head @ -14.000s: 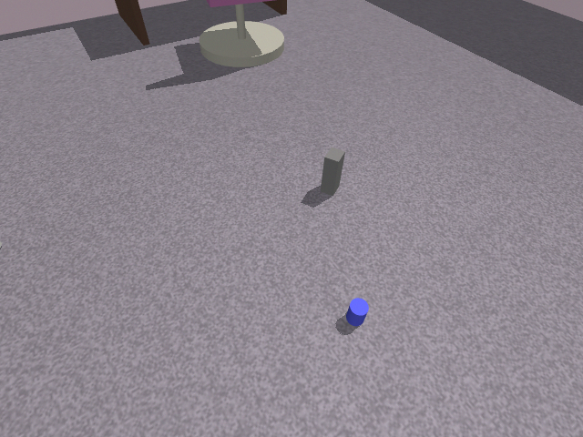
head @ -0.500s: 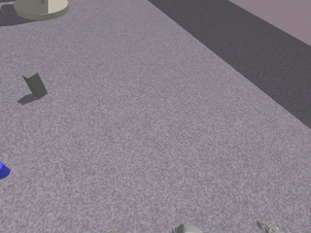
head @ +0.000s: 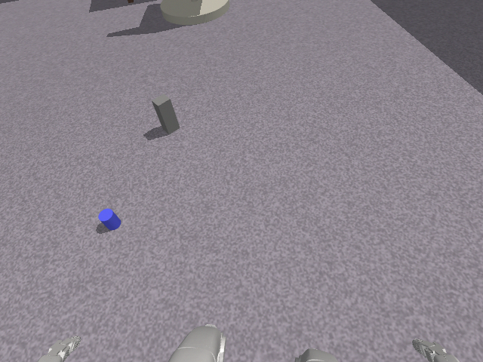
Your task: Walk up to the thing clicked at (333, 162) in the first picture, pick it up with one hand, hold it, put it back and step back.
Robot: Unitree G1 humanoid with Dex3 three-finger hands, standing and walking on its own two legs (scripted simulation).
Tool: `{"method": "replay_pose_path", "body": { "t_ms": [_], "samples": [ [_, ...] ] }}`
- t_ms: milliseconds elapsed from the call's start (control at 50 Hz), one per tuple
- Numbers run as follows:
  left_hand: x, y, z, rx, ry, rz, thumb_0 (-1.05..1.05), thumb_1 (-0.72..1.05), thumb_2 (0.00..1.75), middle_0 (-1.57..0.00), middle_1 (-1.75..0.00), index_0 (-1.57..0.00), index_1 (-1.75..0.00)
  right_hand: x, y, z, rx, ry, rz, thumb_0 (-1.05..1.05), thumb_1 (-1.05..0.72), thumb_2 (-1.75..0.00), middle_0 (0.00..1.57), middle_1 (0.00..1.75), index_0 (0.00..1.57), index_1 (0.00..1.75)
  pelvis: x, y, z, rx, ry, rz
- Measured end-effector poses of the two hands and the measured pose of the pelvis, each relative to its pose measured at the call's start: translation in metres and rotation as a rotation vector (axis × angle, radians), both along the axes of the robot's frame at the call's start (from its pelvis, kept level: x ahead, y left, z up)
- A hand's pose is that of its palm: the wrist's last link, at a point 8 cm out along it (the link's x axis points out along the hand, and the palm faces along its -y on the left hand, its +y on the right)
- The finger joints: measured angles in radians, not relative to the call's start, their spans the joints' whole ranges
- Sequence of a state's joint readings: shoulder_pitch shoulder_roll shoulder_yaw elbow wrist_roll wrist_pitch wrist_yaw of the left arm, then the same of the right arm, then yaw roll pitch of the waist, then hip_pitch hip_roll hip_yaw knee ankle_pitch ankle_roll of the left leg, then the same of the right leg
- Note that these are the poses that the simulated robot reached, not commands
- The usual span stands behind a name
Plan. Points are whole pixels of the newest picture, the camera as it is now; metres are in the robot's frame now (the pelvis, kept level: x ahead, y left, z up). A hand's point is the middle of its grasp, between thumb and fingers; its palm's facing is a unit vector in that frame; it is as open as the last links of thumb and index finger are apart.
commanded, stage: walk up
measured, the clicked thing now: (166, 115) +1.41 +0.53 -0.65
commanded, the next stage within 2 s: stand in 1.12 s
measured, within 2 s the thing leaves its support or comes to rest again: neither
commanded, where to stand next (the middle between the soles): +0.06 +0.03 m, yaw +11 degrees
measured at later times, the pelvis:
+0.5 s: pelvis +0.00 +0.02 -0.02, yaw +10 degrees
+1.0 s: pelvis +0.00 +0.01 +0.01, yaw +15 degrees
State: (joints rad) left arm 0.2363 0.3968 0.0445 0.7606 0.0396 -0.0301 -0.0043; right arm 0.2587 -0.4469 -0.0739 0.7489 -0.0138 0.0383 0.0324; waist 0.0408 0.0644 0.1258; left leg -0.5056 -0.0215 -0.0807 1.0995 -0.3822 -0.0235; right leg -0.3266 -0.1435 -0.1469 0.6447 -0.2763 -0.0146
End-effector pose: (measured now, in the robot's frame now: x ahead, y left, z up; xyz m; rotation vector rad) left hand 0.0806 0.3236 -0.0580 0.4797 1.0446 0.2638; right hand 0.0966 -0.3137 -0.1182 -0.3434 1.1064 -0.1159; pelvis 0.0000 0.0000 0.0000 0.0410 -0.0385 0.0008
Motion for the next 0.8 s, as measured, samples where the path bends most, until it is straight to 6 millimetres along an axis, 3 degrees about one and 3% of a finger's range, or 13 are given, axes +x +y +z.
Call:
{"method": "replay_pose_path", "body": {
  "t_ms": [80,180,240,320,420,560,700,800],
  "samples": [
    [-0.019,0.018,-0.01,-0.013,0.014,0.05,0.0,0.9,0.9,-0.21,-0.3,-0.21,-0.3,0.0,0.006,0.003,-0.03,0.047,0.032,0.01,-0.9,-0.9,0.21,0.3,0.2,0.3,0.002,0.005,-0.004,-0.013,0.002,0.04],
    [-0.036,0.042,-0.047,-0.067,0.038,0.12,0.0,0.9,0.9,-0.21,-0.3,-0.2,-0.3,0.005,0.017,0.009,-0.112,0.057,0.055,0.01,-0.9,-0.9,0.21,0.3,0.2,0.3,0.004,0.021,-0.018,-0.013,-0.006,0.085],
    [-0.045,0.042,-0.066,-0.115,0.079,0.166,0.0,0.9,0.9,-0.2,-0.3,-0.2,-0.3,0.008,0.025,0.018,-0.145,0.041,0.071,0.01,-0.9,-0.9,0.21,0.3,0.2,0.3,0.006,0.028,-0.019,-0.019,-0.007,0.104],
    [-0.053,0.032,-0.074,-0.175,0.101,0.2,0.0,0.9,0.9,-0.2,-0.3,-0.2,-0.3,0.018,0.032,0.031,-0.17,0.035,0.096,0.01,-0.9,-0.9,0.21,0.3,0.21,0.3,0.007,0.031,-0.012,-0.043,0.008,0.148],
    [-0.066,0.02,-0.078,-0.197,0.124,0.225,0.0,0.9,0.9,-0.2,-0.3,-0.2,-0.3,0.041,0.038,0.03,-0.161,0.0,0.138,0.01,-0.9,-0.9,0.21,0.3,0.21,0.3,0.006,0.029,-0.011,-0.047,0.019,0.168],
    [-0.088,0.005,-0.066,-0.159,0.125,0.255,0.0,0.9,0.9,-0.2,-0.3,-0.2,-0.3,0.069,0.049,0.006,-0.079,-0.034,0.162,0.01,-0.9,-0.9,0.21,0.3,0.2,0.3,0.001,0.019,-0.014,-0.076,0.002,0.198],
    [-0.095,0.016,-0.052,-0.125,0.089,0.296,0.0,0.9,0.9,-0.21,-0.3,-0.2,-0.3,0.074,0.067,-0.002,-0.018,-0.03,0.205,0.01,-0.9,-0.9,0.21,0.3,0.21,0.3,-0.002,0.02,-0.01,-0.045,-0.008,0.221],
    [-0.092,0.018,-0.046,-0.123,0.083,0.293,0.0,0.9,0.9,-0.2,-0.3,-0.2,-0.3,0.072,0.072,0.003,0.001,-0.005,0.214,0.01,-0.9,-0.9,0.21,0.3,0.21,0.3,-0.001,0.016,-0.003,-0.048,-0.002,0.234]
  ]
}}
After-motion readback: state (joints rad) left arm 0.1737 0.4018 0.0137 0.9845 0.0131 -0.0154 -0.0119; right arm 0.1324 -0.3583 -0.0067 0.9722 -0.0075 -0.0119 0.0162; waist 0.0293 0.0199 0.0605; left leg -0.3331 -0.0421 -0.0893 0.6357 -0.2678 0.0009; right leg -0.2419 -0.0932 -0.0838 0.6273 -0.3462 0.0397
